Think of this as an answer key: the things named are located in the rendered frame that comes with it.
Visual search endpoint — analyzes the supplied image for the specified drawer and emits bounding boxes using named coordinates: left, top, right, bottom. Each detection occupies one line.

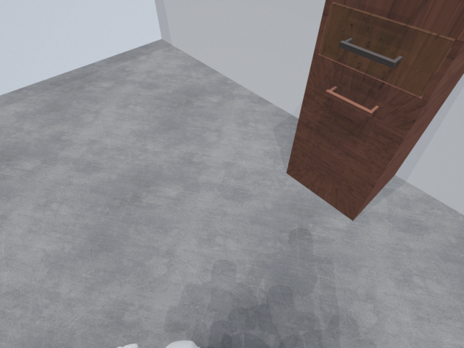
left=320, top=2, right=457, bottom=96

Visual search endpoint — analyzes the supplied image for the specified cabinet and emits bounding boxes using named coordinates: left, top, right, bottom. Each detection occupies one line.
left=286, top=0, right=464, bottom=221

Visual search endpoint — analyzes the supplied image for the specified handle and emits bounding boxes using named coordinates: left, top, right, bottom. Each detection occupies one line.
left=339, top=38, right=403, bottom=68
left=325, top=90, right=373, bottom=117

